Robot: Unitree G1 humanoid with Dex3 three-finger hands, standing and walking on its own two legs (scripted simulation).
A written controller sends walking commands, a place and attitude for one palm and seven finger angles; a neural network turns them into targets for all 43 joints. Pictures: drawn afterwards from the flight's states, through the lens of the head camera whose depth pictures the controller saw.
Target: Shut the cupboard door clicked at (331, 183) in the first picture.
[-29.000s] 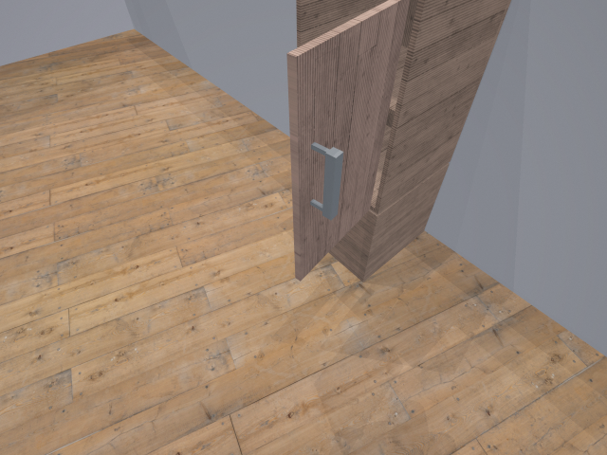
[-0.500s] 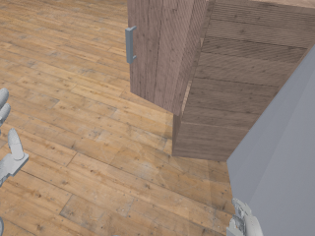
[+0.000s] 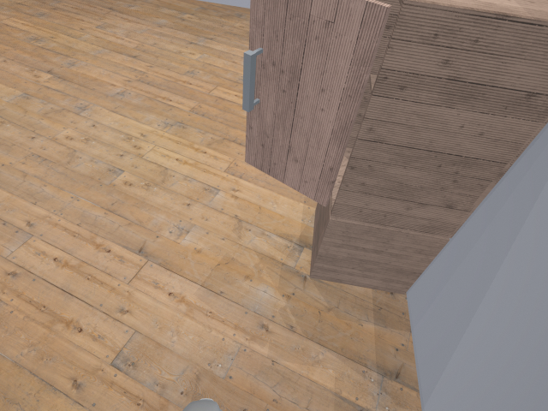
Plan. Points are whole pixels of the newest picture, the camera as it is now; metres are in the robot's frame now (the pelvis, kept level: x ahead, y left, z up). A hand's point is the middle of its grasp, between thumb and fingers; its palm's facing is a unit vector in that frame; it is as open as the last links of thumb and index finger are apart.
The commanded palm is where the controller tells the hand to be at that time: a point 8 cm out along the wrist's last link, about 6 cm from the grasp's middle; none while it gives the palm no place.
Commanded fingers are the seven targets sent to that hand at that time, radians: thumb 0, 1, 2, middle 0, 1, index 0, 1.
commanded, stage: let the arm hang, fingers relaxed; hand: left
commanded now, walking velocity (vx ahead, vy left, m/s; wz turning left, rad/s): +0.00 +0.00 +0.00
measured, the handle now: (253, 80) +0.92 +0.09 +0.02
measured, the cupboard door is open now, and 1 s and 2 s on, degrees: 63 63 63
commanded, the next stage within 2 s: look to check the result in 0.76 s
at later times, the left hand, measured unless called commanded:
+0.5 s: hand out of the picture -0.04 +0.20 -0.15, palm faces -0.01 -0.98 -0.21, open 7.3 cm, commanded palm none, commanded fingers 0.00 0.90 0.90 -0.20 -0.30 -0.20 -0.30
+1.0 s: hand out of the picture -0.03 +0.18 -0.15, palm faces +0.01 -0.98 -0.19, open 7.3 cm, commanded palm none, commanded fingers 0.00 0.90 0.90 -0.20 -0.30 -0.20 -0.30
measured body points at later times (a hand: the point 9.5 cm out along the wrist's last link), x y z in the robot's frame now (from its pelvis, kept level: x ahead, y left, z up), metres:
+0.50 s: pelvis +0.00 +0.03 +0.02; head +0.00 +0.02 +0.47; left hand -0.04 +0.25 -0.13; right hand +0.00 -0.20 -0.14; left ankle +0.08 +0.14 -0.71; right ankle -0.08 -0.10 -0.71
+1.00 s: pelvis +0.02 +0.01 +0.02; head +0.03 +0.01 +0.47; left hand -0.02 +0.23 -0.13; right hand -0.01 -0.20 -0.14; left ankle +0.08 +0.14 -0.71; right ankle -0.08 -0.10 -0.71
